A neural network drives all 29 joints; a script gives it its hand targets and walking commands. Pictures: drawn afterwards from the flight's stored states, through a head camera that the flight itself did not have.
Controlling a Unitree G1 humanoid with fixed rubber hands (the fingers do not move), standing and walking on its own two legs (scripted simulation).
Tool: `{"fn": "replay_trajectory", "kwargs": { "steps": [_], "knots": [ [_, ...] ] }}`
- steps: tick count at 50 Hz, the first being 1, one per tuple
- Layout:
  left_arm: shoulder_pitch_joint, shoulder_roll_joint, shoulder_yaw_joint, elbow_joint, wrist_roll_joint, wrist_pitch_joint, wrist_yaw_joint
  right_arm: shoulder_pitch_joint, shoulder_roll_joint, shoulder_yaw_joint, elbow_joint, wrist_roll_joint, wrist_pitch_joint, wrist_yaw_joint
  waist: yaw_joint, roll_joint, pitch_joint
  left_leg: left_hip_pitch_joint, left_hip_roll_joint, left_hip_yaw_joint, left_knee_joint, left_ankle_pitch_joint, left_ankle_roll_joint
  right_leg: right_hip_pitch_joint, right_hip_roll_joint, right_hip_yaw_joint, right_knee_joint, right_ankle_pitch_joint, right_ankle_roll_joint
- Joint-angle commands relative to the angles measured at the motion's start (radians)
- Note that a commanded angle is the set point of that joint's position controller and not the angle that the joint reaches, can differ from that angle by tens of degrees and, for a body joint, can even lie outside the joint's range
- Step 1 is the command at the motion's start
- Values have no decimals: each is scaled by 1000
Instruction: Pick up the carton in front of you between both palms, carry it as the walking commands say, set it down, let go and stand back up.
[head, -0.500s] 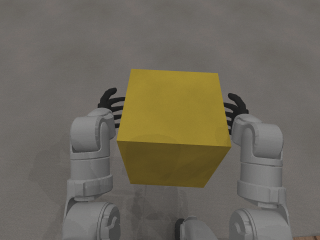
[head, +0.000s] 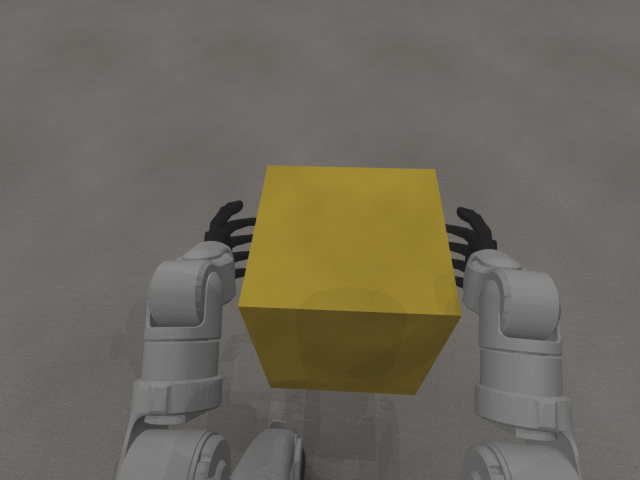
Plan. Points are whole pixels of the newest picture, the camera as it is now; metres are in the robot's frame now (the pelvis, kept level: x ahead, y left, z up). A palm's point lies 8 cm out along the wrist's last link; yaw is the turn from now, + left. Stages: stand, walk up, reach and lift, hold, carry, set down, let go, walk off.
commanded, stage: carry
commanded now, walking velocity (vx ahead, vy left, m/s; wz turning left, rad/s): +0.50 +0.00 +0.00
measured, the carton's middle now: (346, 287) +0.36 +0.02 +0.01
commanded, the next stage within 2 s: none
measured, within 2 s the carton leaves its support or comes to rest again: neither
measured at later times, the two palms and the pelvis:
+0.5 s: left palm (275, 79) +0.66 +0.16 +0.13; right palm (470, 85) +0.65 -0.14 +0.14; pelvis +0.30 +0.02 +0.02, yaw -1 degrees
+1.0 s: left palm (305, 27) +0.88 +0.14 +0.11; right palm (459, 33) +0.89 -0.16 +0.10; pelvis +0.62 -0.01 +0.01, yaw +1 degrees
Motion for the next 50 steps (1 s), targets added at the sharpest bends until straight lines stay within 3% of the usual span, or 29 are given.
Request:
{"fn": "replay_trajectory", "kwargs": {
  "steps": [1, 2, 3, 4, 5, 6, 7, 8, 9, 10, 11, 13, 17, 21, 26, 28, 30, 31, 32, 33, 34, 35, 36, 37, 39, 42, 46, 50],
  "knots": [
    [-737, -1047, -731, -147, -475, -11, -266, -708, 993, 707, -112, 392, -42, 190, 18, -118, -412, 88, -74, 104, -213, 140, 25, 324, -197, 120, -5, 909, -70],
    [-719, -1030, -724, -132, -467, -7, -263, -701, 978, 708, -107, 395, -34, 191, 7, -132, -411, 174, -93, 121, -276, 157, 42, 301, -199, 100, 16, 971, -53],
    [-699, -1019, -716, -111, -459, -1, -259, -689, 963, 702, -93, 395, -26, 194, -28, -150, -433, 295, -108, 137, -320, 170, 59, 279, -204, 77, 77, 1066, -30],
    [-689, -1011, -709, -90, -449, 5, -257, -667, 952, 692, -70, 393, -20, 199, -81, -146, -486, 491, -117, 155, -399, 224, 68, 229, -190, 25, 206, 1070, 6],
    [-680, -999, -702, -68, -432, 9, -255, -652, 941, 682, -49, 394, -15, 206, -130, -100, -546, 720, -53, 97, -397, 230, 71, 86, -168, 3, 365, 873, 34],
    [-676, -994, -695, -48, -417, 15, -256, -648, 933, 673, -29, 400, -8, 215, -128, 60, -610, 952, 195, -208, -303, 430, 101, -142, -116, 7, 541, 287, 67],
    [-662, -1007, -675, -15, -408, 25, -254, -648, 919, 652, 15, 394, -9, 220, -133, 290, -702, 1194, 374, -607, -355, 356, 285, -464, 37, 63, 835, -174, 96],
    [-667, -997, -662, -1, -394, 28, -250, -619, 959, 661, 46, 412, -8, 230, -141, 231, -679, 1166, 330, -620, -405, 223, 285, -542, -3, 114, 902, -143, 65],
    [-696, -1021, -659, -8, -393, 26, -248, -660, 995, 666, 20, 431, -14, 241, -143, 171, -601, 1080, 289, -526, -420, 218, 255, -582, -34, 107, 890, -103, 54],
    [-723, -1042, -657, -24, -391, 20, -244, -726, 1037, 679, -14, 461, -19, 250, -132, 65, -557, 997, 269, -451, -434, 269, 223, -573, -68, 105, 833, -44, 59],
    [-739, -1055, -652, -36, -385, 16, -237, -794, 1072, 700, -52, 491, -23, 257, -128, 39, -524, 919, 250, -395, -460, 275, 197, -547, -95, 103, 763, -2, 68],
    [-749, -1069, -648, -64, -375, 10, -222, -867, 1106, 719, -101, 535, -25, 264, -120, 57, -518, 845, 228, -323, -502, 232, 171, -486, -108, 84, 662, 26, 83],
    [-736, -1043, -647, -103, -347, 9, -188, -876, 1091, 718, -139, 565, -15, 266, -124, 96, -514, 872, 219, -228, -536, 295, 188, -520, -110, 38, 505, 74, 110],
    [-684, -1010, -652, -63, -323, 28, -181, -777, 1043, 683, -54, 520, 4, 270, -123, 121, -465, 922, 182, -131, -536, 422, 155, -545, -110, -8, 330, 209, 115],
    [-668, -1047, -664, -5, -345, 44, -216, -684, 1038, 639, 42, 451, 15, 281, -128, 146, -374, 953, 153, -42, -509, 537, 118, -493, -77, -67, 109, 330, 98],
    [-656, -1070, -663, -2, -360, 53, -232, -655, 1050, 634, 42, 434, 19, 281, -123, 168, -355, 942, 147, -7, -470, 616, 88, -407, -62, -91, 10, 361, 82],
    [-615, -1091, -656, -1, -364, 61, -246, -612, 1066, 639, 26, 425, 26, 281, -90, 147, -408, 846, 122, 69, -292, 693, 37, -122, -15, -159, -105, 396, 65],
    [-572, -1099, -649, 6, -363, 63, -253, -588, 1071, 644, 13, 423, 29, 280, -70, 105, -470, 701, 101, 92, -163, 543, 4, 113, -69, -111, -90, 369, 52],
    [-529, -1098, -636, 2, -359, 65, -261, -570, 1071, 653, -3, 420, 33, 281, -57, -44, -556, 511, 68, 88, 52, 176, -20, 320, -297, 190, -59, 363, 19],
    [-522, -1084, -634, 5, -332, 59, -263, -578, 1121, 667, -33, 418, 39, 284, -59, -298, -576, 149, -74, 42, 282, -290, -50, 567, -489, 563, -124, 354, -136],
    [-474, -1116, -636, -17, -337, 56, -268, -569, 1112, 674, -63, 419, 39, 285, -53, -264, -534, 24, -50, -32, 402, -345, -27, 531, -476, 588, -151, 351, -152],
    [-472, -1136, -647, -77, -343, 52, -271, -560, 1134, 688, -98, 425, 34, 286, -53, -206, -508, 9, -13, -47, 406, -315, -12, 479, -432, 491, -153, 430, -123],
    [-473, -1157, -666, -141, -347, 48, -273, -543, 1154, 703, -138, 427, 25, 284, -57, -95, -489, 31, 21, -55, 364, -250, -10, 421, -418, 402, -166, 479, -94],
    [-469, -1173, -689, -203, -352, 42, -274, -513, 1162, 720, -175, 428, 16, 282, -60, -51, -464, 58, 51, -56, 302, -205, -16, 353, -405, 332, -189, 493, -70],
    [-413, -1166, -725, -302, -354, 33, -275, -426, 1171, 758, -249, 421, 1, 273, -61, -94, -471, 121, 50, -22, 193, -165, -35, 312, -369, 225, -227, 484, -44],
    [-250, -1127, -772, -383, -344, 26, -287, -260, 1126, 799, -330, 380, -18, 259, -60, -124, -457, 108, 31, 31, 52, -131, -54, 334, -337, 133, -242, 534, -52],
    [-101, -1053, -779, -436, -352, 39, -303, -141, 1070, 832, -422, 373, -4, 254, -58, -141, -380, 97, 25, 82, -131, -1, -52, 340, -300, 58, -242, 613, -38],
    [-43, -966, -768, -432, -332, 73, -304, -87, 988, 825, -418, 377, 39, 266, -53, -155, -287, 128, -2, 126, -260, 97, -30, 335, -286, 4, -226, 704, -19]
  ]
}}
